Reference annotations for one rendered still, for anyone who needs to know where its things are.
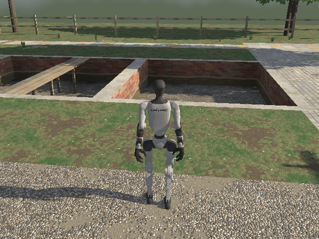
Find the left robot upper arm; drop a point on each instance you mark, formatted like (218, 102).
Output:
(142, 114)

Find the humanoid robot torso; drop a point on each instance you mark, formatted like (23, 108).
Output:
(159, 121)

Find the right robot upper arm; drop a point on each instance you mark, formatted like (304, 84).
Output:
(176, 114)

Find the robot right forearm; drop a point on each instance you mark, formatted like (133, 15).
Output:
(179, 137)

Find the robot left hand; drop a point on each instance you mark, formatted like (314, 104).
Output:
(138, 157)

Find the robot right hand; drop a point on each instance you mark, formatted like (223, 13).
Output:
(180, 155)

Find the robot left forearm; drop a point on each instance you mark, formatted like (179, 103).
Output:
(139, 138)

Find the robot left thigh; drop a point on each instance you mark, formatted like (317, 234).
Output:
(148, 147)

